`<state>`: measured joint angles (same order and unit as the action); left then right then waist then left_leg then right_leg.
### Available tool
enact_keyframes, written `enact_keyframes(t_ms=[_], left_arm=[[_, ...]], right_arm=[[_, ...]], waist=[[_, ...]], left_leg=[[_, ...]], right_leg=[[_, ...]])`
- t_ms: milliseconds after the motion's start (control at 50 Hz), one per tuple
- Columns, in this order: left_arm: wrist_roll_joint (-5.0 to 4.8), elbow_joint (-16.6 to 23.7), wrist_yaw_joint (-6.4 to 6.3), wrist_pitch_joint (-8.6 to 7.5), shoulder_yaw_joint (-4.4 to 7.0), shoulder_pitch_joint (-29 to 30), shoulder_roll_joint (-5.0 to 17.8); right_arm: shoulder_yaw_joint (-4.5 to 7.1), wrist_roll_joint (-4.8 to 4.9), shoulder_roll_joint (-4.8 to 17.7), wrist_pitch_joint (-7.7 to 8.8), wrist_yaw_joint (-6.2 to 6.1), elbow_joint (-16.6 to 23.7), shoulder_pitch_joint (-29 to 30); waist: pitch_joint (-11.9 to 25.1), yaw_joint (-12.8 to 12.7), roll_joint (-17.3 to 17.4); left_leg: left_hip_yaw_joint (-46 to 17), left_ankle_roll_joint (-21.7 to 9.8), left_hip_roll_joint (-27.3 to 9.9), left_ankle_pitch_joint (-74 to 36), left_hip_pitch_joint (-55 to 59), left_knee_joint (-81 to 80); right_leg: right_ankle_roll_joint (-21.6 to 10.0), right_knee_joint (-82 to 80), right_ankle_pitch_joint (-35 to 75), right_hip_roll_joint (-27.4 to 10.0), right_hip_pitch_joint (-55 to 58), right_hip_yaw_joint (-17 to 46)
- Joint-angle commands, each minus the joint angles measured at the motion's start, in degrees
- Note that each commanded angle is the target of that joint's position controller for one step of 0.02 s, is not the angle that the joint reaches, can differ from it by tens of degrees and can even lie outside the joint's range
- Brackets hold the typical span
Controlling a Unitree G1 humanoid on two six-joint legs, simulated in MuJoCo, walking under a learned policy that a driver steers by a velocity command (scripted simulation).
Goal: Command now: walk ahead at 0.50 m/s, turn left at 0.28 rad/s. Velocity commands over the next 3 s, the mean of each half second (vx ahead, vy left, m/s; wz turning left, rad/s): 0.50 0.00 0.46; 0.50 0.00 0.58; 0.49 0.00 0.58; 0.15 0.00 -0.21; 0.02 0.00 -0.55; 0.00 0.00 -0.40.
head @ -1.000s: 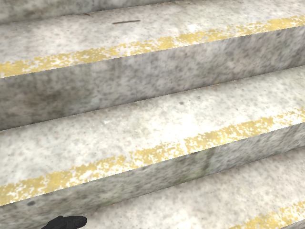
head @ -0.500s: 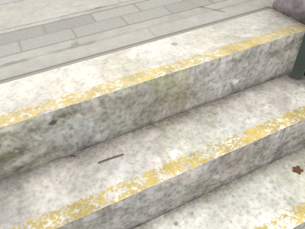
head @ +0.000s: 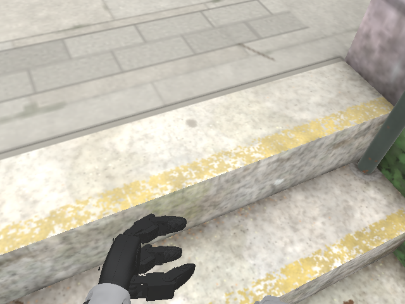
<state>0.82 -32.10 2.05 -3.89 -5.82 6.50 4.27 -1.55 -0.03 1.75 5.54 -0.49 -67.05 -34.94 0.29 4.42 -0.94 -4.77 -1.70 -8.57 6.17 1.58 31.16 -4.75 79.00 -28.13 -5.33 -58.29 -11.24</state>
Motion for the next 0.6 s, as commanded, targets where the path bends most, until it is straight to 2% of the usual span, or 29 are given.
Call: enact_keyframes(t_ms=[20, 40, 60, 80, 100, 120, 140, 160, 180, 200, 220, 260, 280, 300, 320, 340, 360, 380, 400, 420, 440, 460, 480, 500, 520, 540, 560, 580, 600], left_arm=[[3.55, -10.0, -2.55, 2.53, 9.77, -36.1, 20.4], [0.73, -13.9, -2.21, 2.75, 8.03, -29.3, 13.7], [-0.59, -17.2, -1.98, 1.93, 6.42, -23.8, 7.7], [0.66, -21.0, -1.5, 0.57, 4.92, -19.4, 2.3], [2.21, -22.2, -0.84, -0.17, 4.4, -16.8, -0.5], [2.55, -23.0, -0.45, -0.36, 4.48, -17.2, -0.5], [2.92, -23.5, -0.58, -0.05, 4.07, -16.9, -1.6], [3.21, -23.9, -0.5, 0.08, 3.69, -16.8, -0.4], [3.75, -24.8, -0.34, 0.27, 3.46, -18.3, 0.7], [3.82, -25.7, -0.17, 0.74, 2.88, -18.7, 0.4], [3.36, -25.7, 0.0, 1.03, 2.51, -18.2, 1.8], [3.07, -25.1, 0.31, 1.41, 1.64, -15.5, 3.2], [3.25, -25.0, -0.05, 1.23, 1.37, -16.4, 4.9], [2.9, -25.5, -0.9, 0.84, 1.56, -20.1, 6.9], [2.18, -26.3, -1.45, 0.36, 2.51, -24.3, 10.6], [2.65, -27.7, -1.86, 1.19, 3.24, -29.0, 13.6], [2.07, -29.2, -2.48, 2.1, 3.85, -34.5, 13.7], [1.11, -29.8, -3.36, 2.8, 4.09, -36.3, 13.7], [0.76, -28.6, -3.54, 2.72, 3.62, -30.7, 12.8], [-0.51, -27.2, -3.91, 2.49, 4.25, -28.9, 14.9], [-1.64, -28.0, -4.57, 1.9, 4.8, -33.3, 17.8], [-1.32, -27.2, -4.81, 2.27, 5.55, -31.5, 20.8], [-1.24, -25.1, -4.42, 2.73, 6.29, -27.4, 22.5], [-1.48, -22.2, -3.88, 2.19, 7.11, -24.3, 23.0], [-0.69, -18.1, -2.2, -0.08, 7.13, -20.8, 20.9], [-0.37, -14.6, -0.26, -1.1, 6.45, -14.6, 12.9], [-0.87, -11.2, 1.31, -2.41, 7.2, -7.4, 10.3], [-1.76, -7.3, 2.93, -3.24, 6.0, -4.1, 7.2], [-0.49, -4.4, 3.43, -3.8, 4.39, -3.1, 4.1]], right_arm=[[3.84, 1.29, 9.1, 4.51, 3.44, 7.3, 8.4], [2.74, 1.24, 4.4, 3.2, 4.78, 14.4, 19.1], [1.01, 0.2, 0.6, 1.7, 4.99, 20.6, 25.5], [0.64, -0.71, 2.1, 0.86, 5.09, 24.5, 26.8], [-0.6, -0.17, -0.2, 0.24, 5.26, 25.2, 24.7], [-1.96, 0.6, -2.0, 0.26, 5.02, 25.1, 22.3], [-2.51, 1.45, -2.7, -0.31, 4.82, 24.6, 20.0], [-2.91, 2.41, -2.2, -1.33, 4.01, 24.2, 19.3], [-3.41, 2.75, -2.6, -2.37, 3.17, 24.9, 22.2], [-3.83, 2.68, -2.7, -3.14, 2.49, 25.5, 22.6], [-4.28, 2.1, -2.7, -3.95, 1.9, 26.8, 23.5], [-4.57, 1.8, 0.8, -4.2, 1.37, 30.5, 30.4], [-4.63, 1.57, 2.6, -4.04, 1.19, 31.8, 35.3], [-4.99, 1.85, 2.6, -3.71, 0.72, 32.3, 38.6], [-5.31, 1.51, 3.0, -3.76, 0.66, 32.4, 39.6], [-5.63, 1.43, 2.1, -4.07, 0.53, 31.7, 40.6], [-5.65, 1.31, 2.0, -4.37, 0.85, 31.7, 42.8], [-5.85, 1.35, 1.0, -4.23, 1.77, 32.0, 44.0], [-5.27, 2.39, 3.5, -3.74, 3.3, 31.0, 42.8], [-5.54, 1.78, 2.9, -3.42, 4.28, 32.0, 44.2], [-5.04, 0.92, 4.3, -3.52, 4.53, 33.6, 45.9], [-4.01, -0.85, 6.0, -4.05, 4.14, 31.8, 39.1], [-2.13, -1.8, 10.1, -4.45, 4.05, 30.2, 29.4], [0.17, -2.14, 14.7, -4.87, 4.62, 29.2, 24.9], [3.19, -1.81, 22.1, -6.42, 4.19, 27.1, 18.0], [5.42, -1.55, 27.1, -8.06, 2.68, 24.6, 14.6], [3.46, -3.25, 21.6, -7.17, 1.7, 22.3, 14.1], [0.74, -4.43, 13.1, -6.13, 1.66, 20.8, 14.6], [-0.44, -2.93, 7.8, -5.0, 2.33, 18.1, 15.2]], waist=[[34.9, -17.1, -8.3], [22.1, -12.5, -4.5], [10.4, -8.2, -3.9], [4.7, -3.1, -1.3], [2.7, 0.4, 0.9], [2.4, 1.7, 1.7], [1.4, 2.9, 1.1], [-0.3, 3.4, 0.0], [-2.3, 3.1, -1.2], [-3.9, 3.5, -1.9], [-4.9, 4.8, -2.4], [-6.3, 5.7, -1.9], [-4.3, 3.7, -3.8], [-2.6, 1.3, -4.2], [-0.7, -0.2, -5.0], [2.4, -1.9, -5.8], [2.3, -4.3, -3.7], [2.2, -4.5, -3.0], [1.9, -2.6, -1.8], [4.9, -0.9, -2.9], [9.4, -1.3, -6.5], [12.5, 1.2, -11.5], [16.6, 4.2, -15.4], [17.8, 5.7, -14.2], [21.0, 6.4, -0.2], [20.1, 5.0, 16.1], [11.3, 2.3, 9.9], [2.0, -0.1, 5.7], [-3.1, -3.5, 2.8]], left_leg=[[-14.5, -2.2, 14.1, -0.4, -37.1, 77.6], [-11.1, -3.9, 11.4, -1.2, -47.3, 87.5], [-7.0, -5.9, 8.9, -0.8, -54.5, 93.6], [-5.7, -8.6, 6.4, -1.8, -57.1, 95.7], [-6.5, -10.8, 5.8, -3.8, -57.9, 98.9], [-6.2, -12.2, 5.0, -3.7, -60.5, 98.0], [-7.0, -12.0, 5.6, -4.8, -63.8, 98.0], [-5.1, -10.7, 7.0, -3.2, -66.5, 102.1], [-3.7, -9.9, 8.0, -1.8, -72.7, 110.8], [-3.8, -9.5, 9.1, -1.2, -79.0, 117.4], [-2.5, -8.6, 9.3, -1.8, -82.2, 117.4], [1.9, -6.8, 8.6, -9.0, -76.5, 98.4], [6.6, -6.0, 9.5, -12.9, -72.8, 94.1], [7.7, -4.8, 8.0, -12.3, -73.1, 93.0], [12.1, -4.2, 6.4, -10.0, -72.2, 86.9], [12.9, -4.9, 4.9, -8.0, -72.2, 87.4], [12.0, -5.3, 3.8, -3.4, -79.3, 86.9], [8.6, -6.1, 2.6, 2.2, -85.7, 86.9], [13.3, -8.0, 3.8, 5.1, -75.2, 75.3], [16.9, -10.0, 4.7, 7.7, -58.4, 62.7], [20.8, -10.1, 8.7, 16.3, -48.7, 57.1], [21.0, -9.7, 11.9, 27.6, -43.8, 55.5], [17.3, -10.6, 14.0, 35.2, -38.5, 44.1], [6.9, -11.9, 13.7, 31.6, -31.7, 30.1], [-16.0, -15.6, 5.7, 24.9, -15.6, 14.4], [-51.5, -21.3, -0.9, 47.3, -5.7, -14.0], [-61.6, -15.2, -4.3, 45.8, -11.8, -22.9], [-55.1, -13.1, -4.5, 42.3, -20.9, -17.8], [-46.1, -11.6, -2.6, 38.2, -27.1, -11.9]], right_leg=[[-12.2, -62.8, 3.1, -22.2, 64.5, 70.5], [-8.3, -61.6, -7.8, -20.7, 53.8, 61.4], [-6.2, -57.9, -11.1, -19.3, 43.0, 50.1], [-3.2, -54.7, -5.7, -16.5, 36.2, 37.2], [-0.4, -53.1, 2.7, -15.3, 31.8, 27.9], [1.2, -53.5, 12.0, -13.9, 32.6, 18.3], [2.2, -55.3, 15.2, -13.0, 32.2, 12.8], [1.1, -58.4, 16.8, -13.2, 30.7, 9.0], [0.8, -60.7, 16.9, -14.0, 31.1, 7.5], [1.3, -61.4, 17.6, -13.7, 31.7, 5.7], [2.7, -62.1, 16.6, -12.4, 31.4, 2.8], [5.0, -65.5, 19.1, -6.9, 22.6, -7.0], [3.4, -67.9, 21.7, -6.2, 21.4, -8.5], [1.5, -70.8, 21.8, -8.1, 24.3, -6.7], [-0.1, -74.0, 22.1, -9.7, 29.4, -7.2], [-1.4, -75.5, 25.9, -11.7, 38.9, -4.6], [-1.1, -74.3, 28.5, -12.5, 50.4, -3.9], [-0.4, -71.9, 37.0, -13.3, 61.3, -4.2], [0.7, -72.3, 55.3, -11.8, 57.8, -10.9], [0.0, -71.4, 76.3, -11.0, 51.3, -13.1], [-2.0, -67.9, 102.2, -11.8, 53.2, -11.8], [-5.6, -60.4, 124.3, -15.5, 58.8, -10.4], [-7.4, -49.0, 127.5, -16.5, 65.6, -8.2], [-6.9, -37.3, 118.4, -14.4, 63.8, -5.5], [-5.0, -22.7, 90.1, -10.0, 45.6, -2.0], [0.3, 2.3, 27.8, 6.3, 18.8, 5.1], [0.2, 25.7, 23.2, 8.0, 7.8, 19.7], [-0.9, 37.5, 22.6, 6.8, -0.7, 21.3], [-2.0, 46.0, 23.1, 5.5, -6.0, 20.1]])
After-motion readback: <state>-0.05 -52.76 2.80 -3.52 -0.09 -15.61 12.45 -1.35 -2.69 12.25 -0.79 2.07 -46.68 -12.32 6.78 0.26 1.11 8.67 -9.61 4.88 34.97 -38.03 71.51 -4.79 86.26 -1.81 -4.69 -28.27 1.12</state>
